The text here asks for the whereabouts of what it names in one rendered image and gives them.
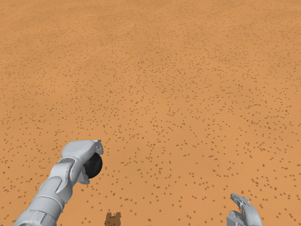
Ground ball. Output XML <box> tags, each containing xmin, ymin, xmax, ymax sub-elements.
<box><xmin>83</xmin><ymin>152</ymin><xmax>103</xmax><ymax>179</ymax></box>

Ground right robot hand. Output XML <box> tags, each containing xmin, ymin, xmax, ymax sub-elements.
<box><xmin>226</xmin><ymin>193</ymin><xmax>263</xmax><ymax>226</ymax></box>

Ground left robot arm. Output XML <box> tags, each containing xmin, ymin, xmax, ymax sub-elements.
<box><xmin>12</xmin><ymin>155</ymin><xmax>83</xmax><ymax>226</ymax></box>

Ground left robot hand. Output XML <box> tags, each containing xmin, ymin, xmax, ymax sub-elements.
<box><xmin>61</xmin><ymin>140</ymin><xmax>103</xmax><ymax>185</ymax></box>

